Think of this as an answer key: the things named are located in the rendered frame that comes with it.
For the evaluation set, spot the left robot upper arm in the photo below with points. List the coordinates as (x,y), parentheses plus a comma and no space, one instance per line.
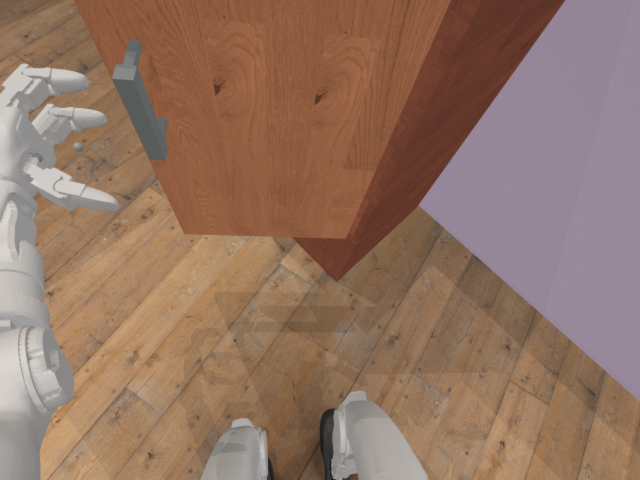
(35,379)

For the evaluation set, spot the left robot thigh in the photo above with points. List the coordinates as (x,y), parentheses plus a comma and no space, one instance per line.
(240,454)

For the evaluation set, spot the robot thigh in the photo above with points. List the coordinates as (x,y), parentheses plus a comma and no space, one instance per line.
(364,431)
(240,454)

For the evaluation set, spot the cupboard door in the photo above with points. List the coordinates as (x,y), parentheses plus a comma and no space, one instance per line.
(278,111)

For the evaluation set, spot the left robot hand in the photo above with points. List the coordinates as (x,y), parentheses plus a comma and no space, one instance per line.
(26,89)

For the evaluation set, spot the right robot thigh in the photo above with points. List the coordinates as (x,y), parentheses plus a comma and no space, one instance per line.
(364,431)

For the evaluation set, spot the left robot forearm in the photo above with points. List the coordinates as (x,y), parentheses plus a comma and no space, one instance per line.
(22,285)

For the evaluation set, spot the handle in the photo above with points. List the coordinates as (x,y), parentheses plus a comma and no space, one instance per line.
(131,89)

